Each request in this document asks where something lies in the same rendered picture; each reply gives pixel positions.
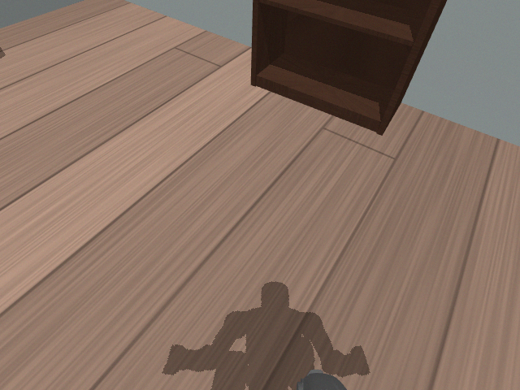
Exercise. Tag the bookshelf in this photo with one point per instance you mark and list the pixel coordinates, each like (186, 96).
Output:
(353, 59)

